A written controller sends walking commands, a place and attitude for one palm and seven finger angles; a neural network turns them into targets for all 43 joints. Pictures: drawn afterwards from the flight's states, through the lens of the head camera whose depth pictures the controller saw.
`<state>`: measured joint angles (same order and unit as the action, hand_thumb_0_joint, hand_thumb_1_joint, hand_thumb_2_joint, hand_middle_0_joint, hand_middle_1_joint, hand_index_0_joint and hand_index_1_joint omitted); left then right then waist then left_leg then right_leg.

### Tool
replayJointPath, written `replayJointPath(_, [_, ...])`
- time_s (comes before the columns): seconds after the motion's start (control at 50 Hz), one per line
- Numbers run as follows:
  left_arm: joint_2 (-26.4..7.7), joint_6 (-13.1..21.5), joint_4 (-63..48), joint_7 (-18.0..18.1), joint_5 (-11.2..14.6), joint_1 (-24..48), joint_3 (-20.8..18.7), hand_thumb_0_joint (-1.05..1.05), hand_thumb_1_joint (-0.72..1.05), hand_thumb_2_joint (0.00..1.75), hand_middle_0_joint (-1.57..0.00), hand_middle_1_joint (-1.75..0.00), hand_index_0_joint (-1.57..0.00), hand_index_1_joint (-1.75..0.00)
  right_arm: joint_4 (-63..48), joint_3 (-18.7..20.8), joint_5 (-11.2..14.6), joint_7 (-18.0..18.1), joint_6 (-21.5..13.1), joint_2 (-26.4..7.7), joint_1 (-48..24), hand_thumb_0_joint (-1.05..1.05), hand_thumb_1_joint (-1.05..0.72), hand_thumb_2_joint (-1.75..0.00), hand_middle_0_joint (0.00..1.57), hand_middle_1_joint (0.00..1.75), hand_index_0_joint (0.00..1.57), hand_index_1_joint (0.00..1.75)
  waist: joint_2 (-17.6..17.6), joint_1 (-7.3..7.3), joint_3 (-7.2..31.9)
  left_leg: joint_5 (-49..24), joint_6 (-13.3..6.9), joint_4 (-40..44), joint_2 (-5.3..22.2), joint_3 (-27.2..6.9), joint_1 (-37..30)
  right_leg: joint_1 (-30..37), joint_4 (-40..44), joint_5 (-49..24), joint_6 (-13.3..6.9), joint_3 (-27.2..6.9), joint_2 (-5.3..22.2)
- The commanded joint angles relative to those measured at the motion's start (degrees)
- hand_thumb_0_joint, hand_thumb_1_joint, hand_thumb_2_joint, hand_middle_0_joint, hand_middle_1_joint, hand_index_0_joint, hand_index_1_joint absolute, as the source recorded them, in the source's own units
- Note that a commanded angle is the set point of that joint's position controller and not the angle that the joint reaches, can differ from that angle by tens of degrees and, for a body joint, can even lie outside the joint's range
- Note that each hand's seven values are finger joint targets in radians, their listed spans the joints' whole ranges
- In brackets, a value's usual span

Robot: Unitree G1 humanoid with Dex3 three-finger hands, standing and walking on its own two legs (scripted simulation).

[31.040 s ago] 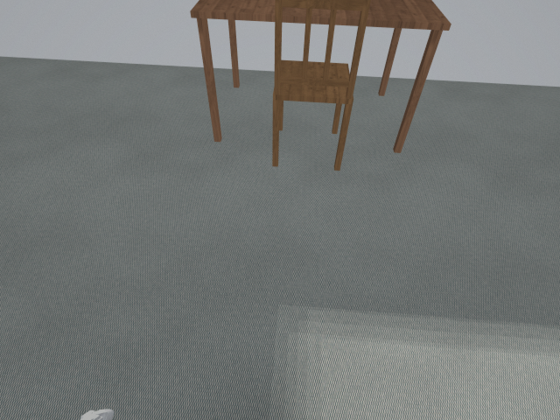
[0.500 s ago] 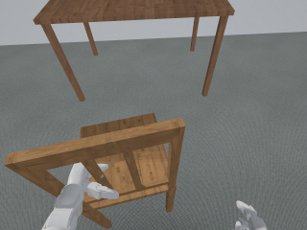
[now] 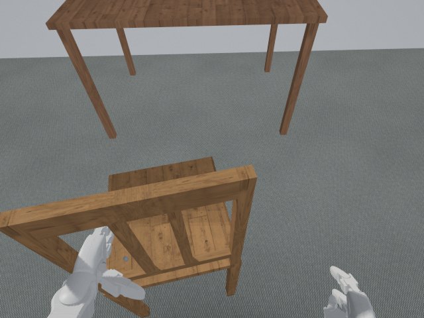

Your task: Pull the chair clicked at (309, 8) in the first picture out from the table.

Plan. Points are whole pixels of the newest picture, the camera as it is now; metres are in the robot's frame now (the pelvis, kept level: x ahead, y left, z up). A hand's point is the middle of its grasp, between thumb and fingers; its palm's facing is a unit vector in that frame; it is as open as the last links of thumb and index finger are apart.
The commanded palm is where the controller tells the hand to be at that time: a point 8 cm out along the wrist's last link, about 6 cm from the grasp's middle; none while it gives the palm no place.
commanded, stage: draw the fingers out of the gap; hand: left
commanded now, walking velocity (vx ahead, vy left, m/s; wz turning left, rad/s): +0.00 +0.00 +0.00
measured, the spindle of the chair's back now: (135, 248) +0.27 +0.17 -0.06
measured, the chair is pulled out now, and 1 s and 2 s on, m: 0.77 0.77 0.77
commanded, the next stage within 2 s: draw the hand back to the body in 0.62 s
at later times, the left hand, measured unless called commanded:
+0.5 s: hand (119, 306) +0.16 +0.17 -0.04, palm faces +0.00 -0.99 -0.17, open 17.5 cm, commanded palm +0.13 +0.22 -0.01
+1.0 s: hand (95, 304) +0.15 +0.18 +0.04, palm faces +0.08 -0.99 -0.09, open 17.5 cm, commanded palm +0.10 +0.24 +0.04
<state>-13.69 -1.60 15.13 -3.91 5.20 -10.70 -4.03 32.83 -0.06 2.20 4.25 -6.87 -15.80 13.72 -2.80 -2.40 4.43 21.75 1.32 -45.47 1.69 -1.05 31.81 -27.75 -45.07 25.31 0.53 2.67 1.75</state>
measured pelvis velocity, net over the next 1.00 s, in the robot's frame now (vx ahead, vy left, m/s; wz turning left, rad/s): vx -0.02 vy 0.00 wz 0.03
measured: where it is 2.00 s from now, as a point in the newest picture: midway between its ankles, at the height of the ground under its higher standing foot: outside the picture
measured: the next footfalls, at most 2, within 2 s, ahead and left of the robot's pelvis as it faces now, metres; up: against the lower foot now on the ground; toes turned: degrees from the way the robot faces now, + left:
none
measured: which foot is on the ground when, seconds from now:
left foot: down 0.00-1.00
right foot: down 0.00-1.00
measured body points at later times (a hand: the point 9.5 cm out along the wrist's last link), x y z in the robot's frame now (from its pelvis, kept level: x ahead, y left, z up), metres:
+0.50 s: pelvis -0.02 +0.01 -0.01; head +0.00 -0.01 +0.44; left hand +0.16 +0.22 -0.02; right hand +0.16 -0.23 -0.08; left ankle +0.01 +0.13 -0.71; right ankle -0.03 -0.12 -0.71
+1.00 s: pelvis -0.02 +0.00 -0.03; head +0.01 -0.01 +0.42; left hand +0.14 +0.24 +0.05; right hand +0.17 -0.23 -0.11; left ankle +0.01 +0.13 -0.71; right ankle -0.03 -0.12 -0.71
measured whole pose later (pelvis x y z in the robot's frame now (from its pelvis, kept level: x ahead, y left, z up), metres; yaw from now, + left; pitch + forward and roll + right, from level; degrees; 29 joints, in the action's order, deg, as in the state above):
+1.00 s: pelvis -0.02 +0.00 -0.03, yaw +2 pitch +10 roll -2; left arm -12.6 18.2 -12.3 -9.7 13.6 -35.0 -6.9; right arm 34.1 0.8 3.2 4.6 -12.2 -11.1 12.1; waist -3.3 0.0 7.8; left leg 26.1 1.9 -58.9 1.8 -4.5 42.8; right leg -36.6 -56.7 29.8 -0.1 5.5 1.4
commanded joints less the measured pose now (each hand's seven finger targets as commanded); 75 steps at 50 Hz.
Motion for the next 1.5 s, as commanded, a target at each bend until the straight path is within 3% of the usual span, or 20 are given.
replayJointPath(0.0, [-6.59, 3.05, -12.66, 0.58, 0.3, 0.86, -1.8, 0.0, -0.55, 0.2, 0.0, 0.0, 0.0, 0.0, -8.66, 2.39, 0.07, 0.58, -3.89, -6.22, -2.92, 0.0, -0.9, -0.9, 0.2, 0.3, 0.2, 0.3, 2.1, -0.28, 11.48, -17.45, -2.9, 4.02, -0.15, 0.91, -9.07, 2.43, 5.67, -22.36, -0.05, 1.38, -0.05])
replayJointPath(0.06, [-6.26, 1.8, -13.34, 0.77, 0.24, -3.99, -1.75, 0.0, -0.55, 0.2, 0.0, 0.0, 0.0, 0.0, -9.37, 2.44, 0.19, 0.64, -3.8, -6.12, -3.54, 0.0, -0.9, -0.9, 0.2, 0.3, 0.2, 0.3, 3.77, 0.31, 9.99, -15.46, -2.88, 4.35, -0.37, 0.79, -7.34, 2.26, 5.63, -20.3, -0.12, 1.7, -0.13])
replayJointPath(0.14, [-7.95, 1.89, -18.23, 1.77, -0.41, -3.61, -2.15, 0.0, -0.55, 0.2, 0.0, 0.0, 0.0, 0.0, -10.08, 2.36, 0.04, 1.04, -4.17, -5.98, -4.09, 0.0, -0.9, -0.9, 0.2, 0.3, 0.2, 0.3, 1.7, 0.3, 8.29, -12.2, -2.95, 4.34, -0.3, 0.27, -6.51, 0.11, 5.7, -15.17, -0.42, 1.72, -0.2])
replayJointPath(0.32, [-5.4, 1.82, -23.09, 2.33, -0.81, -8.89, 0.79, 0.0, -0.55, 0.2, 0.0, 0.0, 0.0, 0.0, -11.12, 1.83, 0.14, 1.55, -5.44, -5.24, -3.94, 0.0, -0.9, -0.9, 0.2, 0.3, 0.2, 0.3, 2.42, -0.59, 7.27, -7.31, -2.91, 3.41, -0.58, -1.03, -4.68, -3.46, 4.76, -8.73, -0.37, 2.37, -0.59])
replayJointPath(0.34, [-5.98, 1.35, -23.17, 2.24, -0.89, -10.75, 0.3, 0.0, -0.55, 0.2, 0.0, 0.0, 0.0, 0.0, -11.05, 1.99, 0.09, 1.64, -5.43, -5.22, -4.48, 0.0, -0.9, -0.9, 0.2, 0.3, 0.2, 0.3, 1.57, 0.16, 7.54, -7.55, -2.95, 3.34, -0.65, -1.01, -4.36, -2.7, 4.85, -8.73, -0.65, 2.14, -0.56])
replayJointPath(0.64, [-5.13, 0.23, -33.53, 2.81, -1.58, -24.18, 1.15, 0.0, -0.55, 0.2, 0.0, 0.0, 0.0, 0.0, -12.7, 2.53, 0.34, 2.15, -5.55, -3.21, -5.57, 0.0, -0.9, -0.9, 0.2, 0.3, 0.2, 0.3, -0.16, 0.67, 6.69, -5.9, -3.01, 1.19, -1.07, -1.32, -1.31, -4.99, 3.12, -5.92, -1.09, 2.35, -0.84])
replayJointPath(0.72, [-3.84, 0.01, -35.29, 2.3, -1.42, -29.03, 2.33, 0.0, -0.55, 0.2, 0.0, 0.0, 0.0, 0.0, -13.1, 2.81, 0.37, 2.22, -5.68, -2.87, -5.43, 0.0, -0.9, -0.9, 0.2, 0.3, 0.2, 0.3, 1.4, 0.62, 7.47, -6.52, -3.1, 0.01, -1.26, -1.26, -0.61, -5.33, 2.35, -7.06, -0.81, 2.46, -0.85])
replayJointPath(0.74, [0.05, 6.97, -42.33, 1.25, 5.44, -23.27, 1.25, 0.0, -0.55, 0.2, 0.0, 0.0, 0.0, 0.0, -12.01, 2.52, 0.11, 2.46, -6.98, -2.55, -5.21, 0.0, -0.9, -0.9, 0.2, 0.3, 0.2, 0.3, 4.2, -0.24, 5.38, -7.42, -2.66, -1.98, -1.65, -1.64, 0.84, -7.18, 2.12, -8.05, -0.89, 3.56, -1.65])
replayJointPath(0.76, [-3.82, 10.2, -39.27, 0.61, 4.92, -25.15, -1.86, 0.0, -0.55, 0.2, 0.0, 0.0, 0.0, 0.0, -10.22, 3.14, 0.07, 2.5, -7.59, -2.74, -4.38, 0.0, -0.9, -0.9, 0.2, 0.3, 0.2, 0.3, 4.1, 0.6, 7.91, -7.36, -2.67, -2.95, -1.54, -1.17, 0.64, -7.1, 1.36, -7.66, -0.97, 2.76, -1.8])
replayJointPath(0.84, [-6.44, 17.39, -42.15, -1.22, 6.74, -25.63, -5.99, 0.0, -0.55, 0.2, 0.0, 0.0, 0.0, 0.0, -8.88, 3.38, 0.59, 2.23, -8.72, -2.17, -4.53, 0.0, -0.9, -0.9, 0.2, 0.3, 0.2, 0.3, -1.27, 1.72, 8.61, -8.25, -2.44, -3.64, -1.41, -1.01, 0.82, -7.28, -0.19, -7.52, -1.45, 2.09, -1.76])
replayJointPath(0.96, [-4.78, 27.75, -36.08, -9.4, 10.08, -24.22, -6.48, 0.0, -0.55, 0.2, 0.0, 0.0, 0.0, 0.0, -7.23, 3.52, 1.24, 0.28, -9.41, -2.06, -6.66, 0.0, -0.9, -0.9, 0.2, 0.3, 0.2, 0.3, 0.7, 0.75, 8.31, -7.19, -2.09, -6.79, -1.33, -1.28, 4.03, -9.06, -1.93, -7.38, -1.19, 1.24, -1.62])
replayJointPath(1.02, [-6.46, 24.49, -34.65, -12.65, 11.73, -28.7, -9.5, 0.0, -0.55, 0.2, 0.0, 0.0, 0.0, 0.0, -9.32, 3.77, 1.99, 0.38, -9.05, -2.32, -8.54, 0.0, -0.9, -0.9, 0.2, 0.3, 0.2, 0.3, 1.61, 2.25, 11.37, -6.53, -2.32, -5.11, -1.14, -1.05, 2.05, -4.77, -0.42, -7.56, -0.85, 0.16, -1.16])
replayJointPath(1.1, [-9.83, 20.43, -42.76, -11.85, 13.88, -25.09, -13.42, 0.0, -0.55, 0.2, 0.0, 0.0, 0.0, 0.0, -10.56, 2.92, 2.43, 1.75, -9.42, -2.06, -8.92, 0.0, -0.9, -0.9, 0.2, 0.3, 0.2, 0.3, 0.45, 2.7, 11.61, -6.2, -2.59, -2.79, -1.04, -1.27, -0.69, -1.91, 2.01, -6.36, -0.75, -0.56, -0.77])
replayJointPath(1.22, [-9.79, 19.44, -42.97, -10.17, 14.75, -21.59, -15.01, 0.0, -0.37, 0.29, -0.02, -0.04, -0.02, -0.04, -8.56, 1.92, 2.71, 2.86, -11.24, -2.07, -7.62, 0.0, -0.9, -0.9, 0.2, 0.3, 0.2, 0.3, 0.76, 2.02, 5.06, -5.65, -2.43, -0.01, -0.42, -1.8, -2.66, -2.26, 5.55, -4.91, -0.79, -0.26, -1.46])
replayJointPath(1.24, [-22.02, 12.97, -42.33, -0.08, 3.7, -24.75, -18.84, 0.0, -0.33, 0.31, -0.03, -0.05, -0.03, -0.05, -9.0, 1.79, 1.15, 4.13, -8.54, -1.52, -8.46, 0.0, -0.9, -0.9, 0.2, 0.3, 0.2, 0.3, -0.17, 7.28, 5.0, -5.62, -1.8, 2.39, 0.4, -1.43, -5.56, 1.27, 10.27, -4.87, -2.49, -5.57, 0.33])
replayJointPath(1.26, [-15.49, 10.75, -50.21, 3.87, 2.51, -23.48, -14.07, 0.0, -0.3, 0.32, -0.04, -0.05, -0.04, -0.05, -10.74, 0.65, 0.59, 4.51, -7.91, -0.7, -7.93, 0.0, -0.9, -0.9, 0.2, 0.3, 0.2, 0.3, -2.63, 4.81, 3.46, -5.86, -2.08, 3.78, -0.08, -0.53, -8.58, 1.65, 11.73, -6.53, -2.05, -4.48, 1.23])
replayJointPath(1.28, [-15.42, 9.01, -50.76, 6.33, 1.81, -24.04, -14.42, 0.0, -0.26, 0.34, -0.04, -0.06, -0.04, -0.06, -10.45, 0.87, 0.74, 4.73, -7.63, -0.6, -7.71, 0.0, -0.9, -0.9, 0.2, 0.3, 0.2, 0.3, -2.34, 4.71, 3.04, -5.94, -1.82, 4.74, 0.14, -0.92, -9.86, 2.22, 11.96, -7.21, -2.07, -3.34, 1.14])
replayJointPath(1.3, [-13.83, 7.85, -51.63, 8.19, 0.76, -24.44, -13.04, 0.0, -0.22, 0.36, -0.04, -0.07, -0.04, -0.07, -10.0, 0.38, 0.39, 4.83, -7.25, -0.5, -8.03, 0.0, -0.9, -0.9, 0.2, 0.3, 0.2, 0.3, -5.71, 4.68, 2.51, -6.85, -1.89, 5.76, 0.15, -0.4, -10.98, 4.03, 12.2, -8.35, -2.19, -2.46, 1.13])
replayJointPath(1.38, [-17.29, 5.27, -52.55, 12.36, -0.81, -24.41, -16.12, 0.0, -0.08, 0.43, -0.07, -0.1, -0.07, -0.1, -8.76, -0.14, 0.01, 5.47, -5.78, -0.84, -8.57, 0.0, -0.9, -0.9, 0.2, 0.3, 0.2, 0.3, -3.07, 4.97, 1.76, -10.87, -1.86, 9.67, 0.43, -0.41, -15.51, 9.17, 15.12, -14.55, -2.21, -1.44, 0.8])
replayJointPath(1.48, [-18.46, 4.51, -55.85, 14.52, -1.65, -20.61, -16.92, 0.0, 0.1, 0.51, -0.09, -0.14, -0.09, -0.14, -7.66, -0.83, -0.22, 5.28, -6.07, -1.32, -9.11, 0.0, -0.9, -0.9, 0.2, 0.3, 0.2, 0.3, -6.84, 5.09, 2.1, -14.88, -1.63, 14.62, 0.62, -0.41, -21.1, 14.43, 17.49, -18.04, -2.35, -0.49, 0.66])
